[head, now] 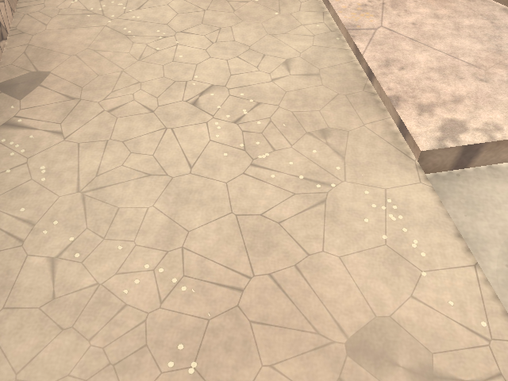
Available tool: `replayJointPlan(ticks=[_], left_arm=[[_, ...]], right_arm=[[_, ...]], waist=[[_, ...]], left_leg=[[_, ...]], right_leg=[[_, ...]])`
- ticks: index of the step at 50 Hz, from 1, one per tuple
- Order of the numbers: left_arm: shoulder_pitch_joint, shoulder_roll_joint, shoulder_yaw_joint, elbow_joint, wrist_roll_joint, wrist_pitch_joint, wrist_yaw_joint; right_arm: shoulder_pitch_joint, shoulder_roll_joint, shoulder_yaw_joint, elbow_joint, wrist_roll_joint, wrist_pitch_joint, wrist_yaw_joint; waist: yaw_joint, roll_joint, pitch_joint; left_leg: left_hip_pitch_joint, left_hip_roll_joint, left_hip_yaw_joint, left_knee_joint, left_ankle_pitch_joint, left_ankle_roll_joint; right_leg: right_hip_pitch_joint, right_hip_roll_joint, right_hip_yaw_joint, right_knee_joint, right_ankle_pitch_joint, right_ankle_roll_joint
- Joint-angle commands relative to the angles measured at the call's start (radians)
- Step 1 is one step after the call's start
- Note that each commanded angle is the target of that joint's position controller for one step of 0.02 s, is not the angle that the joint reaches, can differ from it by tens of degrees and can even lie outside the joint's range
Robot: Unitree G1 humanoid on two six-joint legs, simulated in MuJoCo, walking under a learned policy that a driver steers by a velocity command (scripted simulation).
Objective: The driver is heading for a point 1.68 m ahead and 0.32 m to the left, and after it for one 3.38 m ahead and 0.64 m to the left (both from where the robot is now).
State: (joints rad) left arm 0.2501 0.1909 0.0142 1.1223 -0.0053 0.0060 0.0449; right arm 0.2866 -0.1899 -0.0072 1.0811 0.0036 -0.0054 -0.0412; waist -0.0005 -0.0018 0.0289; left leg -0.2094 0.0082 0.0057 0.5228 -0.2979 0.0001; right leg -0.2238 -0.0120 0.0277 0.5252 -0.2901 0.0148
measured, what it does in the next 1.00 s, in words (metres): walks ahead, turning left: left foot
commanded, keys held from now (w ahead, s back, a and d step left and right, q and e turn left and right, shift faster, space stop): w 0.34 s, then w+q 0.58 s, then w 0.08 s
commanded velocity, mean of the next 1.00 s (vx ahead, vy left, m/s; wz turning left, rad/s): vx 0.41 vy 0.00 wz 0.25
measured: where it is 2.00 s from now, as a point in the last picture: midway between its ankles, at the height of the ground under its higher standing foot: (197, 225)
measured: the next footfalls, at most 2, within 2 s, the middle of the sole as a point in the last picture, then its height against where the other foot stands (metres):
left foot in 0.64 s outside the picture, level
right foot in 1.14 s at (267, 304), level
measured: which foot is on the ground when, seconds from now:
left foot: down 0.00-0.20, up 0.22-0.62, down 0.64-1.00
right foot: down 0.00-0.66, up 0.68-1.00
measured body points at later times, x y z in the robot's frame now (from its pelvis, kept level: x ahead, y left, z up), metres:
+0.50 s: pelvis +0.15 -0.02 +0.00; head +0.18 -0.03 +0.45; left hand +0.03 +0.20 -0.13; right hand +0.34 -0.25 -0.12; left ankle +0.31 +0.12 -0.68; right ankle +0.01 -0.12 -0.74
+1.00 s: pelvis +0.44 +0.05 +0.01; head +0.47 +0.07 +0.46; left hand +0.57 +0.35 -0.08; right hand +0.55 -0.21 -0.11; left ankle +0.38 +0.11 -0.74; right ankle +0.68 -0.08 -0.68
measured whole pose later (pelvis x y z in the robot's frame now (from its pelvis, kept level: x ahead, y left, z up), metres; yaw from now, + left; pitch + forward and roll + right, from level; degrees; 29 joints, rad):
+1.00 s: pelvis +0.44 +0.05 +0.01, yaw +17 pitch +2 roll +0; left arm 0.05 0.27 0.05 0.78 0.01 -0.12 0.02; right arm 0.33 -0.26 -0.06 0.86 0.02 -0.07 0.00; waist -0.07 -0.04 0.01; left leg -0.13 -0.13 -0.12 0.33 -0.22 0.10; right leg -0.66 -0.09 0.10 0.61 0.08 0.04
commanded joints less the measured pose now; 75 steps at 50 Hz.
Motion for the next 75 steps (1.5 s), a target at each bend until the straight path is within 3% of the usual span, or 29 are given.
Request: replayJointPlan(ticks=[1, 6, 8, 9, 10, 11, 12, 14, 17, 23, 28, 31, 32, 33, 34, 35, 37, 40, 45, 48, 52, 56, 57, 58, 59, 60, 62, 67, 75], left_arm=[[0.047, 0.104, 0.020, -0.024, -0.007, -0.010, 0.006], [0.010, 0.042, 0.010, -0.070, -0.018, -0.080, -0.028], [0.089, 0.029, 0.011, -0.049, -0.026, -0.093, -0.035], [0.175, 0.037, 0.018, -0.015, -0.025, -0.095, -0.034], [0.287, 0.095, 0.037, 0.021, -0.016, -0.095, -0.030], [0.428, 0.231, 0.073, 0.043, -0.020, -0.102, -0.038], [0.423, 0.216, 0.060, 0.031, -0.001, -0.119, -0.047], [0.292, 0.127, 0.033, -0.018, -0.001, -0.136, -0.052], [0.271, 0.070, 0.009, -0.032, 0.001, -0.114, -0.055], [0.272, 0.152, 0.019, -0.060, 0.015, -0.100, -0.015], [0.269, 0.179, 0.036, -0.063, -0.001, -0.103, -0.017], [0.217, 0.219, 0.049, -0.099, 0.015, -0.075, -0.009], [0.203, 0.221, 0.046, -0.127, 0.020, -0.075, -0.007], [0.295, 0.086, 0.005, -0.175, 0.033, -0.101, -0.029], [0.256, 0.089, 0.002, -0.176, 0.007, -0.154, -0.047], [0.133, 0.168, 0.027, -0.228, -0.034, -0.180, -0.053], [0.054, 0.198, 0.043, -0.253, -0.021, -0.188, -0.032], [0.091, 0.167, 0.055, -0.275, 0.005, -0.140, -0.018], [-0.131, 0.145, 0.055, -0.374, 0.025, -0.123, -0.009], [-0.235, 0.120, 0.042, -0.403, 0.012, -0.134, -0.026], [-0.304, 0.153, 0.044, -0.437, 0.003, -0.151, -0.054], [-0.171, 0.210, 0.066, -0.420, 0.004, -0.168, -0.059], [-0.017, 0.253, 0.082, -0.393, 0.016, -0.171, -0.054], [0.148, 0.342, 0.108, -0.367, 0.025, -0.166, -0.051], [0.220, 0.311, 0.108, -0.319, 0.003, -0.150, -0.061], [0.169, 0.226, 0.083, -0.336, -0.011, -0.146, -0.063], [0.035, 0.177, 0.061, -0.361, 0.002, -0.132, -0.064], [0.024, 0.186, 0.061, -0.338, 0.003, -0.137, -0.069], [0.149, 0.229, 0.069, -0.273, -0.016, -0.109, -0.049]], right_arm=[[0.066, -0.131, -0.029, -0.022, 0.012, -0.004, -0.009], [0.135, -0.196, -0.060, -0.026, 0.026, -0.046, 0.008], [0.027, -0.187, -0.057, -0.069, 0.030, -0.049, 0.015], [-0.033, -0.181, -0.055, -0.094, 0.037, -0.048, 0.018], [-0.074, -0.140, -0.046, -0.117, 0.033, -0.054, 0.021], [-0.094, -0.080, -0.033, -0.156, 0.030, -0.074, 0.020], [-0.112, -0.098, -0.036, -0.172, 0.036, -0.095, 0.020], [-0.069, -0.103, -0.038, -0.153, 0.045, -0.115, 0.040], [-0.118, -0.125, -0.057, -0.165, 0.024, -0.121, 0.057], [-0.338, -0.039, -0.017, -0.261, 0.026, -0.089, 0.079], [-0.395, -0.097, -0.027, -0.318, 0.027, -0.085, 0.104], [-0.120, -0.192, -0.084, -0.257, 0.031, -0.081, 0.110], [0.024, -0.250, -0.114, -0.225, 0.033, -0.071, 0.100], [0.117, -0.351, -0.134, -0.223, 0.017, -0.065, 0.088], [0.122, -0.301, -0.116, -0.217, 0.008, -0.063, 0.081], [0.064, -0.248, -0.102, -0.222, 0.006, -0.073, 0.079], [-0.105, -0.187, -0.081, -0.269, 0.007, -0.089, 0.087], [-0.154, -0.169, -0.073, -0.294, 0.003, -0.092, 0.081], [-0.029, -0.221, -0.087, -0.284, 0.010, -0.088, 0.041], [0.030, -0.222, -0.087, -0.273, 0.020, -0.080, 0.030], [0.103, -0.205, -0.080, -0.244, 0.020, -0.073, 0.027], [0.088, -0.217, -0.082, -0.253, 0.008, -0.058, 0.025], [0.070, -0.186, -0.067, -0.271, 0.000, -0.060, 0.031], [0.160, -0.128, -0.048, -0.281, 0.004, -0.074, 0.035], [0.223, -0.119, -0.038, -0.270, 0.023, -0.086, 0.038], [0.136, -0.217, -0.059, -0.282, 0.039, -0.092, 0.038], [-0.017, -0.207, -0.059, -0.321, 0.018, -0.094, 0.040], [-0.012, -0.134, -0.053, -0.330, 0.001, -0.075, 0.040], [-0.279, -0.109, -0.037, -0.410, 0.011, -0.089, 0.058]], waist=[[-0.006, 0.037, 0.096], [-0.019, 0.182, 0.121], [0.053, 0.165, 0.137], [0.095, 0.132, 0.143], [0.127, 0.000, 0.109], [0.157, -0.290, 0.054], [0.138, -0.254, 0.061], [0.061, -0.096, 0.094], [0.043, -0.076, 0.078], [0.069, -0.084, 0.117], [0.032, -0.090, 0.105], [-0.125, -0.135, -0.099], [-0.191, -0.096, -0.169], [-0.117, 0.181, -0.328], [-0.125, 0.173, -0.431], [-0.120, 0.147, -0.256], [-0.029, -0.028, -0.093], [0.050, 0.024, -0.048], [-0.010, 0.051, 0.003], [-0.060, 0.077, -0.010], [-0.090, 0.077, -0.013], [-0.001, 0.110, -0.070], [0.070, 0.081, -0.198], [0.084, -0.108, -0.364], [0.081, -0.312, -0.409], [0.095, -0.178, -0.256], [0.056, -0.028, -0.055], [-0.002, -0.078, -0.031], [0.078, -0.070, 0.012]], left_leg=[[-0.108, 0.028, -0.061, -0.149, -0.446, 0.075], [-0.091, 0.296, -0.455, -0.332, -0.551, 0.230], [-0.210, 0.247, -0.352, -0.300, -0.476, 0.188], [-0.294, 0.176, -0.255, -0.221, -0.394, 0.145], [-0.392, 0.087, -0.125, 0.009, -0.231, 0.091], [-0.546, -0.038, 0.057, 0.365, -0.149, 0.028], [-0.651, -0.027, -0.039, 0.587, -0.237, 0.042], [-0.734, 0.054, -0.083, 0.730, -0.081, 0.082], [-0.688, 0.107, -0.033, 0.613, 0.070, 0.077], [-0.485, 0.057, 0.059, 0.221, 0.292, 0.035], [-0.389, 0.012, 0.076, 0.083, 0.281, 0.116], [-0.030, -0.096, 0.131, 0.083, 0.215, 0.181], [0.240, -0.046, 0.011, 0.067, 0.203, 0.216], [0.629, 0.252, -0.557, -0.005, -0.019, 0.406], [0.661, 0.342, -0.891, -0.231, -0.116, 0.437], [0.541, 0.299, -0.752, -0.261, -0.082, 0.367], [0.190, 0.215, -0.485, -0.291, 0.135, 0.307], [-0.055, 0.135, -0.331, -0.339, 0.245, 0.297], [-0.132, 0.075, -0.253, -0.345, 0.253, 0.266], [-0.089, 0.068, -0.241, -0.320, 0.212, 0.228], [0.072, 0.139, -0.314, -0.234, 0.214, 0.222], [0.172, 0.141, -0.339, -0.058, 0.508, 0.183], [0.094, 0.086, -0.291, 0.145, 0.533, 0.156], [-0.224, -0.047, -0.178, 0.489, 0.284, 0.082], [-0.469, -0.107, -0.153, 0.715, -0.257, 0.048], [-0.575, -0.045, -0.205, 0.792, -0.228, 0.061], [-0.565, 0.042, -0.127, 0.720, -0.071, 0.057], [-0.464, 0.105, -0.069, 0.510, 0.053, 0.021], [-0.395, 0.060, -0.013, 0.075, 0.377, 0.006]], right_leg=[[-0.119, 0.038, -0.039, -0.042, -0.362, -0.058], [-0.210, 0.012, -0.067, 0.233, -0.148, -0.083], [-0.040, 0.013, -0.079, 0.069, -0.166, -0.120], [0.111, 0.023, -0.070, -0.062, -0.113, -0.123], [0.256, -0.067, 0.088, -0.141, -0.102, -0.134], [0.376, -0.277, 0.470, -0.312, -0.228, -0.237], [0.367, -0.384, 0.689, -0.366, -0.207, -0.305], [0.362, -0.326, 0.491, -0.339, -0.072, -0.261], [0.341, -0.230, 0.235, -0.359, 0.232, -0.186], [0.141, -0.179, -0.010, -0.446, 0.317, -0.167], [0.280, -0.240, -0.108, -0.365, 0.626, -0.139], [0.302, -0.223, -0.173, 0.055, 1.098, -0.088], [0.095, -0.191, -0.174, 0.316, 0.939, -0.055], [-0.345, -0.001, -0.145, 0.778, 0.181, 0.012], [-0.470, 0.065, 0.067, 0.949, -0.228, -0.016], [-0.572, 0.006, 0.100, 0.967, -0.169, -0.047], [-0.487, -0.079, 0.072, 0.818, -0.026, -0.057], [-0.338, -0.130, 0.064, 0.664, 0.007, -0.027], [-0.368, -0.083, 0.028, 0.285, 0.280, 0.033], [-0.307, -0.035, 0.009, 0.065, 0.425, 0.033], [-0.322, -0.030, 0.027, -0.026, 0.391, 0.004], [-0.134, 0.008, -0.014, -0.113, 0.241, -0.078], [0.110, -0.076, 0.061, -0.069, 0.275, -0.141], [0.513, -0.281, 0.375, -0.053, 0.243, -0.280], [0.639, -0.406, 0.707, -0.185, 0.038, -0.357], [0.537, -0.376, 0.666, -0.221, -0.108, -0.307], [0.260, -0.286, 0.421, -0.282, 0.038, -0.254], [0.093, -0.200, 0.201, -0.371, 0.333, -0.253], [0.125, -0.174, 0.069, -0.381, 0.346, -0.211]])
Keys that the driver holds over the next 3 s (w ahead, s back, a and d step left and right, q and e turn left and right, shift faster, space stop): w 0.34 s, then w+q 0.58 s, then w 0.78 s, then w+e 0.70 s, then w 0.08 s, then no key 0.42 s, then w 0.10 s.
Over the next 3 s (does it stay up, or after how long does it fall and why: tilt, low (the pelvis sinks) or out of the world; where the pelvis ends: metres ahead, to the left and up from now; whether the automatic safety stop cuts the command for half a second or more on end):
stays up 1.42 0.30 -0.01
